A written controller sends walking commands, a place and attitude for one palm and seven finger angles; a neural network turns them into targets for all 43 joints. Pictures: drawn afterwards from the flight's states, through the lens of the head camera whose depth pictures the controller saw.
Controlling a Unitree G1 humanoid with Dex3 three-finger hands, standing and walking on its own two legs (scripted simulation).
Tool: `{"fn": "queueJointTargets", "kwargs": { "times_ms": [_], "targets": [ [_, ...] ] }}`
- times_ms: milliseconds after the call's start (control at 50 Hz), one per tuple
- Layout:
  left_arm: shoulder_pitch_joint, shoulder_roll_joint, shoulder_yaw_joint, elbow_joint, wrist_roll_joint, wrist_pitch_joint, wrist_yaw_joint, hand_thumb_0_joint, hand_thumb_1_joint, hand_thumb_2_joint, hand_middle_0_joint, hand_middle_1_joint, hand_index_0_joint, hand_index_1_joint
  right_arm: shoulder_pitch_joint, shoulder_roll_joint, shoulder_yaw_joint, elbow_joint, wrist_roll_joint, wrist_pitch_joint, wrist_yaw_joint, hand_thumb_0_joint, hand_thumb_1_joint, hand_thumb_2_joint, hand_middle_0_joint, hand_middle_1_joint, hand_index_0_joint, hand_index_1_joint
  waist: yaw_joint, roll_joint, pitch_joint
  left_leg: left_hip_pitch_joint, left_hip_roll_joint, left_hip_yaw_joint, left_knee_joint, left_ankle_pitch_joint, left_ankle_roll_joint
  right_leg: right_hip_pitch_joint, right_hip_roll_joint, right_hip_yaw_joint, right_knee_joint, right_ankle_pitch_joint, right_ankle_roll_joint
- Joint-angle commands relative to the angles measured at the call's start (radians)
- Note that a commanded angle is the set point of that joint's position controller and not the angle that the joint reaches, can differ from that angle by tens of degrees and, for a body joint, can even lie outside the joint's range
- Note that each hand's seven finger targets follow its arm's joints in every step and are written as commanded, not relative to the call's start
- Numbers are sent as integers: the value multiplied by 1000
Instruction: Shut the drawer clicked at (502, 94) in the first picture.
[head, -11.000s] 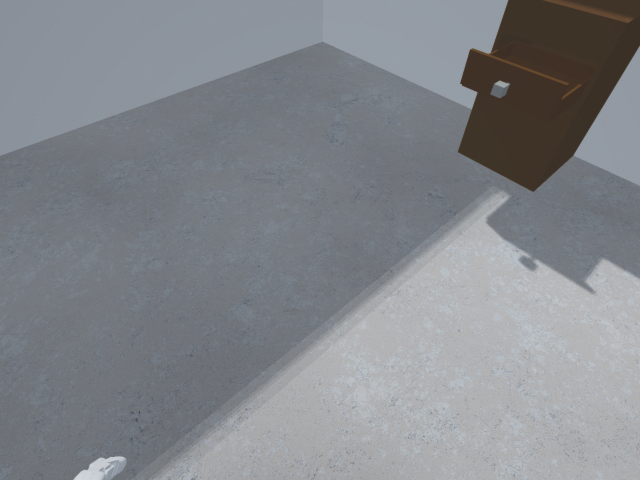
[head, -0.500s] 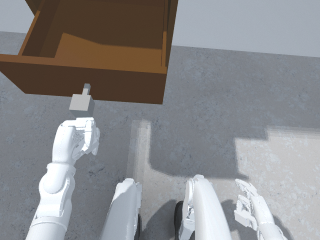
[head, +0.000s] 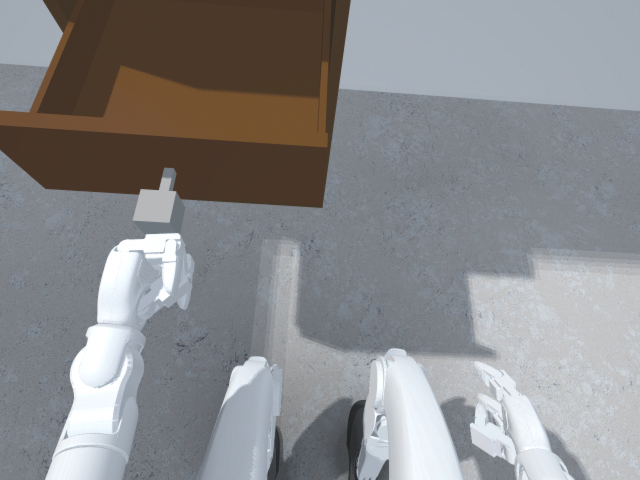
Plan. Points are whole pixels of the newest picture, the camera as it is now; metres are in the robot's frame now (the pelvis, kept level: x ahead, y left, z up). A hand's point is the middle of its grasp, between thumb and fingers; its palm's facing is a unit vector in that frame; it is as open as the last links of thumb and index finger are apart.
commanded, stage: push the drawer shut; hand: left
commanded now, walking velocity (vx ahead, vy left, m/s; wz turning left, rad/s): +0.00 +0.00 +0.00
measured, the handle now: (164, 198) +0.44 +0.22 +0.00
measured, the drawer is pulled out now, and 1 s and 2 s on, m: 0.25 0.16 0.04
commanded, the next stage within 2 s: none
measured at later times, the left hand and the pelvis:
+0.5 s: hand (192, 247) +0.38 +0.17 +0.00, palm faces -0.04 -1.00 -0.05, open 3.4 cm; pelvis -0.01 +0.00 -0.01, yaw +1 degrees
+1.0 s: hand (202, 189) +0.46 +0.17 +0.00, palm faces -0.03 -1.00 -0.06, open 3.4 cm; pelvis -0.02 +0.00 -0.01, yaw -1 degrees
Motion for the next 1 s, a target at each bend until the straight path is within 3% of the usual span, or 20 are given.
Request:
{"fn": "queueJointTargets", "kwargs": {
  "times_ms": [0,40,80,160,200,260,280,320,340,400,500,520,640,660,700,800,940,980],
  "targets": [
    [-219,126,49,-200,1,-67,14,0,900,900,-1400,-1600,-1400,-1600,34,-160,-61,-107,4,-35,-13,0,-900,-900,200,300,200,300,-23,55,-450,214,-18,-34,-259,247,3,378,45,68,-186,103,-8],
    [-248,125,54,-170,1,-68,22,0,900,900,-1400,-1600,-1400,-1600,41,-158,-60,-98,4,-38,-16,0,-900,-900,200,300,200,300,-29,32,-445,203,-19,-34,-256,239,5,388,44,71,-194,97,-6],
    [-279,138,57,-168,4,-70,21,0,900,900,-1400,-1600,-1400,-1600,46,-162,-60,-97,2,-41,-19,0,-900,-900,200,300,200,300,-25,70,-474,229,-19,-35,-255,258,2,375,45,67,-184,112,-10],
    [-330,116,36,-133,11,-55,21,0,900,900,-1400,-1600,-1400,-1600,53,-169,-60,-92,3,-34,-18,0,-900,-900,200,300,200,300,-38,60,-487,256,-15,-43,-264,267,-2,364,42,60,-185,122,-8],
    [-371,141,56,-134,8,-51,21,0,900,900,-1400,-1600,-1400,-1600,59,-172,-58,-88,3,-32,-20,0,-900,-900,200,300,200,300,-39,70,-507,256,-17,-43,-262,272,-2,370,41,60,-181,128,-8],
    [-441,164,81,-83,8,-53,29,0,900,900,-1400,-1600,-1400,-1600,54,-167,-53,-76,3,-31,-28,0,-900,-900,200,300,200,300,-48,43,-472,197,-20,-33,-255,207,4,383,40,77,-202,76,-3],
    [-463,187,94,-74,11,-57,32,0,900,900,-1400,-1600,-1400,-1600,60,-169,-50,-73,2,-32,-32,0,-900,-900,200,300,200,300,-48,55,-468,203,-19,-38,-258,210,3,369,43,72,-198,77,-5],
    [-521,170,77,-62,16,-65,35,0,900,900,-1400,-1600,-1400,-1600,62,-168,-50,-64,0,-33,-33,0,-900,-900,200,300,200,300,-60,71,-490,220,-20,-37,-257,206,2,360,40,72,-197,78,-4],
    [-530,188,91,-55,20,-68,39,0,900,900,-1400,-1600,-1400,-1600,65,-172,-49,-61,-1,-33,-34,0,-900,-900,200,300,200,300,-54,85,-496,224,-20,-40,-262,202,-2,351,38,69,-191,73,-6],
    [-609,191,82,-2,29,-65,44,0,900,900,-1400,-1600,-1400,-1600,75,-176,-46,-47,-2,-30,-37,0,-900,-900,200,300,200,300,-78,85,-478,228,-19,-48,-268,181,-2,322,38,63,-193,64,-5],
    [-707,197,72,55,48,-64,54,0,900,900,-1400,-1600,-1400,-1600,97,-179,-44,-34,-7,-24,-38,0,-900,-900,200,300,200,300,-89,116,-508,255,-20,-53,-284,162,-5,313,36,61,-197,56,-5],
    [-720,203,78,90,47,-60,55,0,900,900,-1400,-1600,-1400,-1600,99,-180,-43,-31,-4,-22,-38,0,-900,-900,200,300,200,300,-94,88,-486,225,-21,-52,-284,140,-2,324,36,65,-205,41,-3],
    [-851,261,114,173,60,-80,57,0,900,900,-1400,-1600,-1400,-1600,123,-184,-37,-15,-12,-16,-41,0,-900,-900,200,300,200,300,-102,120,-513,215,-22,-47,-283,132,-2,332,38,73,-208,31,-3],
    [-869,248,105,182,61,-85,57,0,900,900,-1400,-1600,-1400,-1600,126,-183,-38,-13,-13,-15,-39,0,-900,-900,200,300,200,300,-108,128,-514,226,-20,-47,-285,137,-2,323,38,71,-210,37,-3],
    [-888,273,131,242,58,-86,53,0,900,900,-1400,-1600,-1400,-1600,139,-187,-34,-6,-15,-13,-38,0,-900,-900,200,300,200,300,-113,99,-505,203,-20,-47,-282,141,1,338,42,70,-212,38,-2],
    [-965,315,164,315,67,-110,43,0,900,900,-1400,-1600,-1400,-1600,165,-188,-33,3,-22,-2,-33,0,-900,-900,200,300,200,300,-113,129,-528,195,-20,-37,-273,164,3,351,45,78,-211,50,-3],
    [-1061,351,201,430,75,-121,35,0,900,900,-1400,-1600,-1400,-1600,196,-193,-30,18,-31,27,-26,0,-900,-900,200,300,200,300,-139,106,-503,155,-16,-37,-255,171,10,348,47,78,-205,57,3],
    [-1084,381,222,440,83,-125,33,0,900,900,-1400,-1600,-1400,-1600,205,-197,-29,15,-34,37,-26,0,-900,-900,200,300,200,300,-135,125,-538,165,-17,-40,-251,191,10,347,49,76,-191,70,1]
  ]
}}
